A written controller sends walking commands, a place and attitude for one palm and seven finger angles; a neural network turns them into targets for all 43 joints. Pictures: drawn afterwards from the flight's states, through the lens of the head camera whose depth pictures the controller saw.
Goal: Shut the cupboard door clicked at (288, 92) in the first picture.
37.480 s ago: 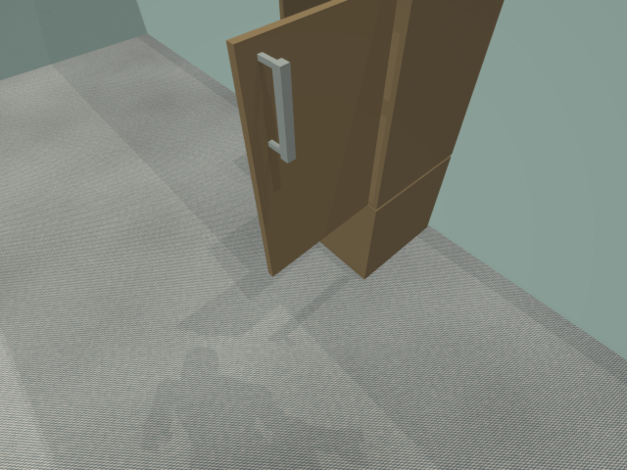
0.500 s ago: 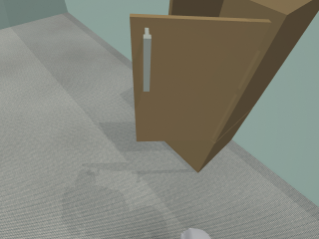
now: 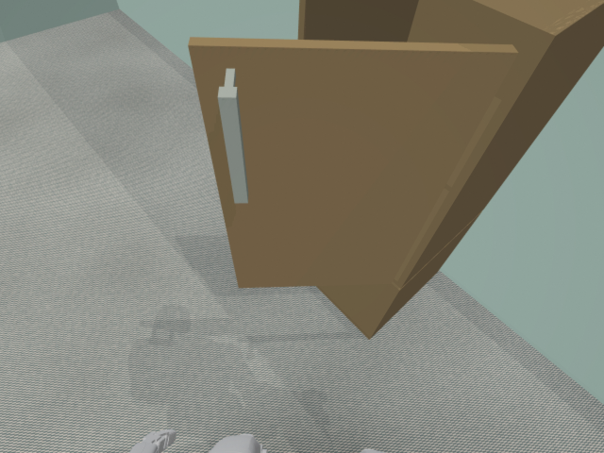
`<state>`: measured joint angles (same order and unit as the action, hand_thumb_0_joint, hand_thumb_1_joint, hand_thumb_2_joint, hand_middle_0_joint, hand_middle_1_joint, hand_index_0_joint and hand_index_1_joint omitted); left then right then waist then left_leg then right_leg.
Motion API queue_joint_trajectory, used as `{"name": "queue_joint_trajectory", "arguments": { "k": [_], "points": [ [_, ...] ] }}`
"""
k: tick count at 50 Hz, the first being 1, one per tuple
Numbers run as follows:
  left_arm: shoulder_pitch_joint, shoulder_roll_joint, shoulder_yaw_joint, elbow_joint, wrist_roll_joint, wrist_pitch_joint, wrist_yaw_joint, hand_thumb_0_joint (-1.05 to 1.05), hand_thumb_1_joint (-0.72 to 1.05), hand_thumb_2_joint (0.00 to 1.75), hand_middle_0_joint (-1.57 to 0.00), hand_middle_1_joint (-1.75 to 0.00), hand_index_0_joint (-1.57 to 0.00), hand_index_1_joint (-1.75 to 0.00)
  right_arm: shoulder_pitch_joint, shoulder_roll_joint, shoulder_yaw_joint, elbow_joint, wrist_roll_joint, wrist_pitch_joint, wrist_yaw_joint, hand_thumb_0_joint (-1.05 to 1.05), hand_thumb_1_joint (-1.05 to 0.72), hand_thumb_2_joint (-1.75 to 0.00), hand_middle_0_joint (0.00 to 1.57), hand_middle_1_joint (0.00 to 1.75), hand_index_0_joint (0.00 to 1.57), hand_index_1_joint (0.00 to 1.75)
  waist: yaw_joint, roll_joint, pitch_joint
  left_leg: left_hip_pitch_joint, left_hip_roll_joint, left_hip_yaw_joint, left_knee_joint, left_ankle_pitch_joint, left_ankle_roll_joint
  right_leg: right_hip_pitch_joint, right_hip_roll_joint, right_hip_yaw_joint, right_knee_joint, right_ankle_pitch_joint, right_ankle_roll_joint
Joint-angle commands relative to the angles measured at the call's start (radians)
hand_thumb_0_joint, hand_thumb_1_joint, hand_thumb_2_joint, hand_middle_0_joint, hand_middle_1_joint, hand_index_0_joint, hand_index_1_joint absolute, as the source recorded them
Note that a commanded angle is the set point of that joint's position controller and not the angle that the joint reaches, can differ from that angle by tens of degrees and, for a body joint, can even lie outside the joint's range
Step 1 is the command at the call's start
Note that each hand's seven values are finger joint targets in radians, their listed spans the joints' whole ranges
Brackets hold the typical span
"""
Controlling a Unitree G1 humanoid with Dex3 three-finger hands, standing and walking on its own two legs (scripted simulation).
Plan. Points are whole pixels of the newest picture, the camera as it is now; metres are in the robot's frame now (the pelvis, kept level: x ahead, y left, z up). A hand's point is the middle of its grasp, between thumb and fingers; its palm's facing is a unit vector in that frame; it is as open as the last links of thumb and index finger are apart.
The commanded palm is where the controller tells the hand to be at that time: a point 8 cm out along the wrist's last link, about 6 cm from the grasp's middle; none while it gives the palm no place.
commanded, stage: come to a stop and stand still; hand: left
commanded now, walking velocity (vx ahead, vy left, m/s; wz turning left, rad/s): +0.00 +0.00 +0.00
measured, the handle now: (236, 142) +0.46 +0.12 +0.14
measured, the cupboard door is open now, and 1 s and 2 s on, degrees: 51 51 51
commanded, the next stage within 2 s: look again from close up in 0.52 s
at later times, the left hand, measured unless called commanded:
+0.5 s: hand out of the picture -0.02 +0.21 -0.16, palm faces -0.02 -0.98 -0.22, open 7.4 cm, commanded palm none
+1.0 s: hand out of the picture +0.02 +0.26 -0.14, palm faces -0.03 -0.93 -0.37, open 7.4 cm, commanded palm none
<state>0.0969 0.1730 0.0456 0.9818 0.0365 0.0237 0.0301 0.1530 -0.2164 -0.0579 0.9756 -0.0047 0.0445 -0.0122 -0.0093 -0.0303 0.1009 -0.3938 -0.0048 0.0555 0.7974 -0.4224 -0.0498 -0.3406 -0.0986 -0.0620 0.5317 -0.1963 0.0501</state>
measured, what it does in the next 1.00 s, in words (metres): steps on the spot: left foot, then right foot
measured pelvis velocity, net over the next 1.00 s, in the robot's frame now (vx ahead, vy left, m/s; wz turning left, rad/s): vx -0.05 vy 0.01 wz -0.01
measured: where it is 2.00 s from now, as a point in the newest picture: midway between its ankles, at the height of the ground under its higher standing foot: outside the picture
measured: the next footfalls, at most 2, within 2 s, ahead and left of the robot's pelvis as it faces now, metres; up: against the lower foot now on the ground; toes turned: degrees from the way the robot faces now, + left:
left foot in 0.04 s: +0.06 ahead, +0.10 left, +0.00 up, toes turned +3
right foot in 0.38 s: -0.04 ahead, -0.11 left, +0.00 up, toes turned +0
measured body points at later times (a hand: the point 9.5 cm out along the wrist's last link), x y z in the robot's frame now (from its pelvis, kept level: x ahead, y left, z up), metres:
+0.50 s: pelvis -0.02 +0.03 +0.01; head +0.00 +0.02 +0.46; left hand -0.02 +0.26 -0.15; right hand +0.02 -0.20 -0.15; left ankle +0.02 +0.10 -0.73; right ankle -0.08 -0.11 -0.73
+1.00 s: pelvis -0.05 +0.01 +0.01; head -0.06 +0.00 +0.46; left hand +0.02 +0.30 -0.12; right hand +0.02 -0.28 -0.13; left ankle +0.02 +0.10 -0.73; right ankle -0.08 -0.11 -0.73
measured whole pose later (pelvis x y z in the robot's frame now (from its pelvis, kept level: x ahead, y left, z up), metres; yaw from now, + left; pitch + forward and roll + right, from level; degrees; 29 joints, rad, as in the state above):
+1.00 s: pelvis -0.05 +0.01 +0.01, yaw -1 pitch -2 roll +0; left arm 0.23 0.32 0.01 0.98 0.02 -0.01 0.02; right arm 0.20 -0.32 -0.03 0.99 -0.02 -0.01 -0.01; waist -0.02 0.03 0.01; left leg -0.29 -0.01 0.07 0.48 -0.16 0.05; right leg -0.15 0.02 0.00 0.50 -0.31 -0.01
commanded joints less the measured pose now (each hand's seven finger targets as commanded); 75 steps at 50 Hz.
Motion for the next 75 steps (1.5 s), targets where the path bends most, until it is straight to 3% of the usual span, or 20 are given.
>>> {"name": "queue_joint_trajectory", "arguments": {
  "k": [1, 2, 3, 6, 11, 15, 17, 18, 20, 22, 23, 30, 31, 32, 33, 37, 53, 63, 66, 75],
  "points": [
    [0.081, 0.120, 0.036, -0.060, -0.018, 0.012, 0.006, 0.00, 0.90, 0.90, -0.20, -0.30, -0.20, -0.30, 0.185, -0.138, -0.029, -0.026, -0.018, -0.029, 0.005, 0.00, -0.90, -0.90, 0.20, 0.30, 0.20, 0.30, -0.014, 0.193, -0.172, 0.258, 0.215, -0.240, -0.441, 0.377, 0.077, -0.091, -0.022, 0.043, 0.123, -0.128, -0.058],
    [0.079, 0.086, 0.025, -0.071, -0.024, 0.022, 0.006, 0.00, 0.90, 0.90, -0.20, -0.30, -0.20, -0.30, 0.143, -0.206, -0.034, -0.063, -0.029, -0.025, -0.001, 0.00, -0.90, -0.90, 0.20, 0.30, 0.20, 0.30, -0.017, 0.369, -0.134, 0.118, 0.359, -0.365, -0.516, 0.521, 0.188, -0.072, 0.066, 0.018, 0.284, -0.387, -0.021],
    [0.065, 0.109, 0.028, -0.070, -0.017, 0.033, 0.007, 0.00, 0.90, 0.90, -0.20, -0.30, -0.20, -0.30, 0.085, -0.190, -0.029, -0.080, -0.034, -0.026, -0.013, 0.00, -0.90, -0.90, 0.20, 0.30, 0.20, 0.30, -0.015, 0.283, -0.115, 0.043, 0.353, -0.347, -0.530, 0.456, 0.230, -0.041, 0.072, 0.088, 0.426, -0.388, -0.033],
    [0.116, 0.117, 0.034, -0.027, -0.011, 0.037, 0.000, 0.00, 0.90, 0.90, -0.20, -0.30, -0.20, -0.30, 0.006, -0.139, -0.008, -0.098, -0.028, -0.036, -0.030, 0.00, -0.90, -0.90, 0.20, 0.30, 0.20, 0.30, 0.030, 0.206, -0.096, 0.105, 0.267, -0.227, -0.474, 0.541, 0.214, -0.104, 0.080, 0.135, 0.562, -0.282, -0.029],
    [0.123, 0.096, 0.008, -0.006, -0.015, 0.021, -0.002, 0.00, 0.90, 0.90, -0.20, -0.30, -0.20, -0.30, 0.064, -0.114, 0.000, -0.048, -0.014, -0.048, -0.033, 0.00, -0.90, -0.90, 0.20, 0.30, 0.20, 0.30, 0.004, 0.130, -0.147, 0.279, 0.256, -0.206, -0.479, 0.594, 0.233, -0.029, 0.066, 0.087, 0.297, -0.270, -0.014],
    [0.189, 0.083, -0.007, 0.032, -0.019, 0.010, 0.000, 0.00, 0.90, 0.90, -0.20, -0.30, -0.20, -0.30, 0.089, -0.116, -0.002, 0.001, -0.006, -0.048, -0.027, 0.00, -0.90, -0.90, 0.20, 0.30, 0.20, 0.30, 0.009, 0.114, -0.176, 0.295, 0.241, -0.217, -0.478, 0.515, 0.209, 0.116, 0.074, 0.065, 0.007, -0.161, -0.028],
    [0.244, 0.096, -0.012, 0.065, -0.019, -0.010, 0.007, 0.00, 0.90, 0.90, -0.20, -0.30, -0.20, -0.30, 0.086, -0.083, 0.005, 0.019, 0.007, -0.053, -0.022, 0.00, -0.90, -0.90, 0.20, 0.30, 0.20, 0.30, 0.021, 0.050, -0.175, 0.242, 0.168, -0.187, -0.435, 0.446, 0.140, 0.227, 0.044, 0.120, -0.221, 0.027, -0.050],
    [0.232, 0.112, -0.015, 0.075, -0.018, -0.019, 0.010, 0.00, 0.90, 0.90, -0.20, -0.30, -0.20, -0.30, 0.088, -0.063, 0.009, 0.024, 0.013, -0.054, -0.017, 0.00, -0.90, -0.90, 0.20, 0.30, 0.20, 0.30, -0.001, 0.011, -0.136, 0.211, 0.123, -0.155, -0.445, 0.325, 0.095, 0.211, -0.014, 0.180, -0.234, 0.041, -0.080],
    [0.223, 0.119, -0.022, 0.080, -0.019, -0.021, 0.007, 0.00, 0.90, 0.90, -0.20, -0.30, -0.20, -0.30, 0.097, -0.057, 0.012, 0.043, 0.007, -0.053, -0.008, 0.00, -0.90, -0.90, 0.20, 0.30, 0.20, 0.30, -0.012, 0.072, -0.116, 0.291, 0.088, -0.141, -0.477, 0.324, 0.066, 0.117, -0.024, 0.174, -0.204, 0.024, -0.093],
    [0.222, 0.092, -0.027, 0.099, -0.020, -0.037, 0.010, 0.00, 0.90, 0.90, -0.20, -0.30, -0.20, -0.30, 0.119, -0.054, 0.011, 0.070, 0.003, -0.058, -0.013, 0.00, -0.90, -0.90, 0.20, 0.30, 0.20, 0.30, -0.015, -0.106, -0.145, 0.314, 0.104, -0.116, -0.434, 0.444, 0.083, 0.152, -0.013, 0.167, -0.202, 0.142, -0.081],
    [0.219, 0.085, -0.033, 0.104, -0.022, -0.040, 0.012, 0.00, 0.90, 0.90, -0.20, -0.30, -0.20, -0.30, 0.128, -0.062, 0.014, 0.082, 0.004, -0.061, -0.013, 0.00, -0.90, -0.90, 0.20, 0.30, 0.20, 0.30, -0.018, -0.123, -0.139, 0.321, 0.105, -0.115, -0.442, 0.430, 0.084, 0.150, -0.016, 0.165, -0.209, 0.129, -0.077],
    [0.248, 0.067, -0.038, 0.138, -0.026, -0.028, 0.010, 0.00, 0.90, 0.90, -0.20, -0.30, -0.20, -0.30, 0.148, -0.044, 0.034, 0.141, -0.002, -0.052, -0.014, 0.00, -0.90, -0.90, 0.20, 0.30, 0.20, 0.30, -0.004, 0.009, -0.001, 0.249, 0.091, -0.116, -0.518, 0.217, 0.077, 0.107, -0.004, 0.171, -0.257, -0.070, -0.082],
    [0.191, 0.259, -0.042, 0.023, -0.002, -0.060, 0.008, 0.00, 0.90, 0.90, -0.20, -0.30, -0.20, -0.30, 0.106, -0.179, 0.030, -0.005, -0.014, -0.079, -0.002, 0.00, -0.90, -0.90, 0.20, 0.30, 0.20, 0.30, -0.021, 0.089, 0.085, 0.180, 0.058, -0.139, -0.477, 0.345, 0.063, 0.073, 0.022, 0.103, -0.163, -0.039, -0.097],
    [0.200, 0.221, 0.000, 0.014, -0.009, -0.058, 0.015, 0.00, 0.90, 0.90, -0.20, -0.30, -0.20, -0.30, 0.109, -0.201, -0.010, -0.011, -0.022, -0.102, -0.013, 0.00, -0.90, -0.90, 0.20, 0.30, 0.20, 0.30, -0.011, 0.164, -0.076, 0.197, 0.113, -0.182, -0.453, 0.309, 0.075, 0.107, 0.013, 0.118, -0.072, -0.098, -0.093],
    [0.229, 0.202, -0.010, 0.017, -0.015, -0.061, 0.012, 0.00, 0.90, 0.90, -0.20, -0.30, -0.20, -0.30, 0.091, -0.181, -0.006, -0.023, -0.017, -0.100, -0.018, 0.00, -0.90, -0.90, 0.20, 0.30, 0.20, 0.30, 0.009, 0.162, -0.165, 0.207, 0.121, -0.208, -0.456, 0.209, 0.098, 0.140, 0.018, 0.113, -0.071, -0.098, -0.100],
    [0.211, 0.214, -0.003, -0.008, -0.016, -0.070, 0.009, 0.00, 0.90, 0.90, -0.20, -0.30, -0.20, -0.30, 0.100, -0.176, -0.014, -0.053, -0.013, -0.092, -0.016, 0.00, -0.90, -0.90, 0.20, 0.30, 0.20, 0.30, -0.002, 0.002, -0.103, 0.161, 0.094, -0.156, -0.367, 0.268, 0.115, 0.110, -0.009, 0.164, -0.137, -0.022, -0.127],
    [0.096, 0.338, -0.010, -0.064, -0.015, -0.058, -0.008, 0.00, 0.90, 0.90, -0.20, -0.30, -0.20, -0.30, -0.020, -0.282, 0.000, -0.045, -0.013, -0.076, 0.010, 0.00, -0.90, -0.90, 0.20, 0.30, 0.20, 0.30, -0.005, 0.000, -0.062, 0.188, 0.107, -0.145, -0.445, 0.163, 0.094, 0.047, -0.011, 0.200, -0.216, -0.158, -0.111],
    [0.100, 0.342, -0.022, -0.038, -0.017, -0.060, -0.009, 0.00, 0.90, 0.90, -0.20, -0.30, -0.20, -0.30, -0.052, -0.289, 0.013, -0.008, -0.008, -0.079, 0.013, 0.00, -0.90, -0.90, 0.20, 0.30, 0.20, 0.30, 0.000, 0.016, -0.101, 0.232, 0.117, -0.147, -0.457, 0.261, 0.092, 0.093, -0.016, 0.186, -0.229, -0.058, -0.098],
    [0.183, 0.206, -0.056, 0.016, -0.021, -0.040, -0.003, 0.00, 0.90, 0.90, -0.20, -0.30, -0.20, -0.30, 0.001, -0.160, 0.046, 0.036, -0.012, -0.061, 0.015, 0.00, -0.90, -0.90, 0.20, 0.30, 0.20, 0.30, 0.000, 0.020, -0.092, 0.217, 0.123, -0.156, -0.485, 0.170, 0.076, 0.102, -0.002, 0.142, -0.228, -0.120, -0.067],
    [0.333, 0.140, -0.049, 0.058, -0.008, -0.013, -0.006, 0.00, 0.90, 0.90, -0.20, -0.30, -0.20, -0.30, 0.081, -0.157, 0.016, 0.077, -0.012, -0.041, -0.004, 0.00, -0.90, -0.90, 0.20, 0.30, 0.20, 0.30, 0.008, 0.091, -0.040, 0.127, 0.171, -0.254, -0.544, -0.066, 0.116, 0.103, 0.046, 0.053, -0.115, -0.176, -0.064]
  ]
}}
